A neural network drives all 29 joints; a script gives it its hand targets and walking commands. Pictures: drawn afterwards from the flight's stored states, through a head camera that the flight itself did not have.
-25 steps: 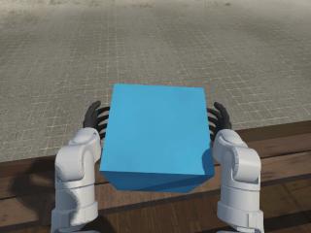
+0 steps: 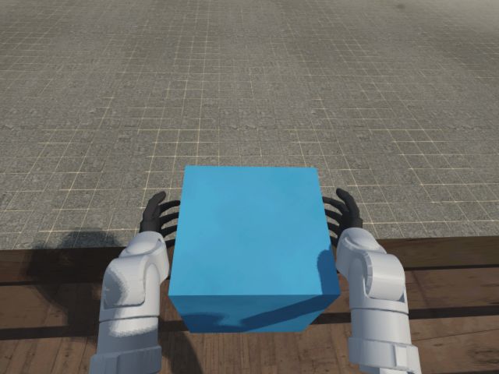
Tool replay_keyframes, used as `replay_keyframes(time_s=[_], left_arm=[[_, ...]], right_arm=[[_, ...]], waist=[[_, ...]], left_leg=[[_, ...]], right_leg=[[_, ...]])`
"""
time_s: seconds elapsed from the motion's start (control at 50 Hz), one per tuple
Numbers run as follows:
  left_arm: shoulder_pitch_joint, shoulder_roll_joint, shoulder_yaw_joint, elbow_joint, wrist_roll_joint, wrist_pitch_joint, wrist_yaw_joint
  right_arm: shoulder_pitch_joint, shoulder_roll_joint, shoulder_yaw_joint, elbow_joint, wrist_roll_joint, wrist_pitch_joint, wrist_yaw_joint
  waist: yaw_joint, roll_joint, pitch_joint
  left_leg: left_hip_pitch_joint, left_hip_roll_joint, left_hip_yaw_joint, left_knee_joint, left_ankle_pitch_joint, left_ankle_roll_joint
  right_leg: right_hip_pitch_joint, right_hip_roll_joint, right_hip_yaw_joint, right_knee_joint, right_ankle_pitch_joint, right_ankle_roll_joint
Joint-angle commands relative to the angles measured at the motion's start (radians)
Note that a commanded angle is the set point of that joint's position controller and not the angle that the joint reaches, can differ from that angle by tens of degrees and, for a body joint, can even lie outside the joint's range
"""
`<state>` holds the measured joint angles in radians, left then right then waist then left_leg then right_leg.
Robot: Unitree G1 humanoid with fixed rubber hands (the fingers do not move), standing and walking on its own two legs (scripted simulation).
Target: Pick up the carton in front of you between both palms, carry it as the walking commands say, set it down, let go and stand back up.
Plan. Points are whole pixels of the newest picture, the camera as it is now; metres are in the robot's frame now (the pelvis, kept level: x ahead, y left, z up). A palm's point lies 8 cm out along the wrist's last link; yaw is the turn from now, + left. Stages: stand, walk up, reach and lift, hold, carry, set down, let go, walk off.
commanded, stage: carry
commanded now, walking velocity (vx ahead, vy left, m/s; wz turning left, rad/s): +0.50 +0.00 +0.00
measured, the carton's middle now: (248, 256) +0.31 +0.04 +0.01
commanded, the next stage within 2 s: none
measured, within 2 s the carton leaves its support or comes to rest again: neither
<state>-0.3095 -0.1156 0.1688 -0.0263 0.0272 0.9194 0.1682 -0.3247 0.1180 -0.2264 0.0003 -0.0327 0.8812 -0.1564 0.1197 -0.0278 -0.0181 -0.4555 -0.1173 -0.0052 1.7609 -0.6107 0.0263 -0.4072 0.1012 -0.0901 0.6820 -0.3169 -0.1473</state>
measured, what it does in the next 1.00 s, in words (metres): goes down: left foot 0.16 m lower, then right foot 0.16 m lower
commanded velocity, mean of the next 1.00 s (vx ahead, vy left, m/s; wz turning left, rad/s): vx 0.50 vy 0.00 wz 0.00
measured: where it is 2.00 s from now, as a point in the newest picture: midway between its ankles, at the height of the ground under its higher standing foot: (253, 206)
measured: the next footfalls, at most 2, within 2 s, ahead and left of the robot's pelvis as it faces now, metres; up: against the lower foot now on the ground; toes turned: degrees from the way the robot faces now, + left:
left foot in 0.34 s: +0.38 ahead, +0.09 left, -0.16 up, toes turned -1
right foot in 0.76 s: +0.73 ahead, -0.06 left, -0.32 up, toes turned -2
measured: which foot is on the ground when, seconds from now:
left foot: up 0.00-0.32, down 0.34-0.78, up 0.80-1.00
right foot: down 0.00-0.36, up 0.38-0.74, down 0.76-1.00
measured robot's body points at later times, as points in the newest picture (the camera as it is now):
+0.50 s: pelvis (242, 278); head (259, 122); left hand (215, 159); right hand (322, 177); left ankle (223, 362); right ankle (269, 351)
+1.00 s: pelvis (264, 204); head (279, 89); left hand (227, 140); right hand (300, 145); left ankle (227, 267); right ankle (263, 295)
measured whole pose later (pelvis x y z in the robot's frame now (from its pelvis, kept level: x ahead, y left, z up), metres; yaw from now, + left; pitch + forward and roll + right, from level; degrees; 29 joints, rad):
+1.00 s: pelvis +0.73 +0.00 -0.36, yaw +0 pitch +3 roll -1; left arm -0.29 -0.10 0.15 0.13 -0.06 0.81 0.21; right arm -0.24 0.15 -0.26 0.08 -0.04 0.78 -0.17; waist 0.11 0.01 -0.04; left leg -0.75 0.02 -0.07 1.21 -0.22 0.03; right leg -0.43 0.09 -0.09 0.97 -0.59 -0.12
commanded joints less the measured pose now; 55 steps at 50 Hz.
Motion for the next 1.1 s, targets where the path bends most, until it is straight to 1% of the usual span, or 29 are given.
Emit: replay_keyframes(time_s=[0.0,0.06,0.1,0.14,0.16,0.18,0.26,0.3,0.32,0.34,0.36,0.4,0.44,0.5,0.52,0.56,0.6,0.68,0.7,0.72,0.74,0.76,0.78,0.8,0.84,0.88,0.94,1.02,1.08], left_arm=[[-0.61,-0.778,-0.686,-0.096,-0.301,-0.044,-0.044],[-0.679,-0.877,-0.719,-0.081,-0.339,-0.083,-0.073],[-0.65,-0.893,-0.704,-0.042,-0.329,-0.11,-0.08],[-0.592,-0.886,-0.685,-0.023,-0.302,-0.129,-0.081],[-0.543,-0.869,-0.678,-0.009,-0.29,-0.138,-0.079],[-0.508,-0.848,-0.668,-0.009,-0.27,-0.149,-0.073],[-0.392,-0.751,-0.614,-0.008,-0.2,-0.164,-0.04],[-0.365,-0.691,-0.583,-0.007,-0.165,-0.158,-0.018],[-0.398,-0.645,-0.56,-0.042,-0.149,-0.15,-0.005],[-0.418,-0.614,-0.523,-0.05,-0.132,-0.135,0.009],[-0.347,-0.558,-0.468,-0.028,-0.102,-0.117,0.03],[-0.31,-0.512,-0.388,0.023,-0.061,-0.105,0.056],[-0.326,-0.536,-0.375,-0.006,-0.06,-0.105,0.05],[-0.485,-0.622,-0.43,-0.038,-0.097,-0.117,0.02],[-0.5,-0.659,-0.462,-0.04,-0.112,-0.121,0.01],[-0.513,-0.697,-0.503,-0.036,-0.13,-0.134,-0.003],[-0.491,-0.693,-0.52,-0.043,-0.129,-0.145,-0.005],[-0.47,-0.643,-0.537,-0.082,-0.131,-0.139,0.013],[-0.433,-0.629,-0.53,-0.079,-0.13,-0.131,0.014],[-0.429,-0.603,-0.52,-0.093,-0.131,-0.127,0.015],[-0.409,-0.584,-0.51,-0.071,-0.127,-0.12,0.016],[-0.361,-0.575,-0.496,-0.022,-0.13,-0.107,0.018],[-0.369,-0.545,-0.533,-0.004,-0.157,-0.101,0.025],[-0.421,-0.58,-0.589,-0.031,-0.193,-0.099,0.027],[-0.487,-0.663,-0.605,-0.016,-0.247,-0.097,0.011],[-0.549,-0.741,-0.644,-0.039,-0.304,-0.114,-0.01],[-0.6,-0.831,-0.653,-0.017,-0.309,-0.142,-0.048],[-0.484,-0.806,-0.631,0.02,-0.254,-0.176,-0.051],[-0.387,-0.742,-0.607,0.009,-0.21,-0.198,-0.029]], right_arm=[[-0.312,0.644,0.442,0.04,0.017,-0.006,-0.018],[-0.383,0.723,0.47,0.004,0.032,-0.06,-0.003],[-0.426,0.782,0.509,-0.004,0.058,-0.091,0.01],[-0.422,0.798,0.55,-0.016,0.074,-0.118,0.017],[-0.415,0.794,0.563,-0.018,0.086,-0.127,0.018],[-0.404,0.786,0.577,-0.035,0.091,-0.134,0.017],[-0.396,0.701,0.613,-0.09,0.112,-0.132,0.003],[-0.366,0.634,0.608,-0.109,0.122,-0.114,-0.005],[-0.344,0.605,0.602,-0.109,0.113,-0.106,-0.011],[-0.324,0.576,0.593,-0.068,0.123,-0.089,-0.017],[-0.306,0.558,0.62,-0.044,0.154,-0.075,-0.031],[-0.425,0.611,0.68,-0.1,0.236,-0.057,-0.03],[-0.52,0.659,0.709,-0.12,0.297,-0.058,-0.016],[-0.559,0.756,0.702,-0.07,0.31,-0.053,0.023],[-0.551,0.771,0.705,-0.054,0.305,-0.055,0.031],[-0.539,0.782,0.694,-0.034,0.29,-0.065,0.035],[-0.476,0.766,0.671,-0.013,0.263,-0.081,0.026],[-0.366,0.709,0.629,0.011,0.21,-0.093,0.002],[-0.368,0.683,0.626,0.013,0.202,-0.092,-0.004],[-0.349,0.682,0.622,0.01,0.19,-0.089,-0.009],[-0.405,0.67,0.606,-0.018,0.171,-0.085,-0.014],[-0.412,0.64,0.586,-0.016,0.146,-0.072,-0.022],[-0.345,0.61,0.541,0.018,0.121,-0.061,-0.033],[-0.291,0.571,0.487,0.039,0.087,-0.059,-0.044],[-0.319,0.563,0.428,0.064,0.058,-0.066,-0.054],[-0.305,0.617,0.428,0.057,0.06,-0.083,-0.042],[-0.449,0.729,0.505,0.005,0.102,-0.123,-0.01],[-0.452,0.759,0.595,-0.026,0.133,-0.163,0.005],[-0.404,0.71,0.612,-0.053,0.143,-0.174,-0.002]], waist=[[-0.036,0.088,-0.366],[-0.043,0.041,-0.353],[-0.05,-0.06,-0.395],[-0.018,0.02,-0.367],[0.014,-0.027,-0.364],[0.009,0.021,-0.323],[-0.012,-0.107,-0.232],[-0.265,-0.13,-0.411],[-0.382,0.139,-0.348],[-0.307,0.34,-0.258],[-0.204,0.214,-0.303],[-0.212,-0.048,-0.246],[-0.159,0.028,-0.317],[-0.174,0.117,-0.263],[-0.166,0.139,-0.314],[-0.232,0.018,-0.281],[-0.244,0.012,-0.255],[-0.25,0.171,-0.196],[-0.13,0.234,-0.358],[0.016,0.177,-0.411],[0.145,-0.059,-0.372],[0.171,-0.178,-0.262],[-0.005,-0.191,-0.282],[-0.021,-0.089,-0.353],[-0.044,0.101,-0.276],[-0.064,0.021,-0.351],[-0.064,-0.07,-0.375],[-0.008,-0.009,-0.302],[0.015,-0.074,-0.255]], left_leg=[[-0.497,0.118,-0.157,-0.233,0.08,0.003],[-0.288,0.117,-0.085,-0.593,0.18,-0.023],[-0.244,0.125,-0.025,-0.438,0.394,0.009],[-0.397,0.145,-0.059,-0.721,0.701,0.038],[-0.455,0.11,0.009,-0.789,0.735,0.03],[-0.357,0.099,0.032,-0.96,0.889,0.006],[0.097,0.046,0.145,-1.258,1.032,0.018],[0.51,0.056,0.171,-1.084,0.974,0.069],[0.576,0.099,0.107,-1.238,0.91,0.13],[0.68,0.255,-0.116,-1.065,1.41,0.189],[0.71,0.366,-0.406,-1.085,1.41,0.239],[0.547,0.38,-0.449,-1.071,1.008,0.26],[0.362,0.452,-0.572,-1.1,0.859,0.326],[0.228,0.365,-0.466,-1.111,0.952,0.287],[0.261,0.362,-0.418,-1.042,1.038,0.254],[0.477,0.237,-0.353,-0.887,0.751,0.196],[0.35,0.16,-0.249,-0.842,0.658,0.167],[0.179,0.116,-0.104,-0.791,0.604,0.143],[0.129,0.183,-0.074,-0.599,0.853,0.123],[0.054,0.212,-0.028,-0.387,1.002,0.067],[-0.073,0.122,0.06,0.057,0.75,0.0],[-0.287,-0.043,0.084,0.227,-0.056,-0.02],[-0.481,-0.022,-0.082,0.125,-0.078,-0.022],[-0.473,0.043,-0.127,0.019,0.021,-0.014],[-0.486,0.13,-0.131,-0.215,0.082,-0.005],[-0.391,0.157,-0.149,-0.465,0.156,-0.017],[-0.259,0.139,-0.048,-0.42,0.384,-0.001],[-0.315,0.121,0.015,-0.929,0.935,0.005],[-0.048,0.069,0.109,-1.207,0.999,0.007]], right_leg=[[0.603,-0.363,0.587,0.034,0.692,-0.178],[0.257,-0.366,0.613,-0.055,0.523,-0.242],[0.248,-0.37,0.532,0.027,0.669,-0.182],[0.36,-0.21,0.389,0.203,0.395,-0.091],[0.448,-0.167,0.353,0.235,0.358,-0.073],[0.342,-0.135,0.316,0.258,0.264,-0.074],[0.077,-0.099,0.164,0.313,0.193,-0.029],[-0.043,-0.177,0.065,0.704,0.655,0.042],[-0.174,-0.078,-0.016,1.171,0.375,0.108],[-0.502,0.068,-0.02,1.417,-0.429,0.098],[-0.584,0.011,0.127,1.274,-0.345,0.081],[-0.612,-0.087,0.186,1.037,-0.265,0.077],[-0.498,-0.14,0.228,0.706,-0.051,0.107],[-0.354,-0.132,0.124,0.488,-0.012,0.13],[-0.344,-0.137,0.104,0.581,0.177,0.095],[-0.613,-0.155,0.147,0.36,0.426,0.073],[-0.432,-0.117,0.063,0.084,0.65,0.078],[-0.027,-0.075,-0.046,-0.173,0.766,0.078],[0.248,-0.065,-0.063,0.031,0.843,0.046],[0.418,-0.054,-0.067,0.03,0.714,0.034],[0.525,-0.079,-0.041,-0.103,0.644,-0.015],[0.598,-0.168,0.112,-0.061,0.828,-0.038],[0.723,-0.342,0.474,-0.007,1.157,-0.115],[0.654,-0.42,0.609,-0.079,0.724,-0.184],[0.49,-0.334,0.53,0.004,0.637,-0.13],[0.288,-0.416,0.679,-0.027,0.374,-0.244],[0.173,-0.403,0.562,0.001,0.54,-0.194],[0.214,-0.173,0.324,0.193,0.095,-0.067],[0.119,-0.127,0.212,0.236,0.12,-0.04]])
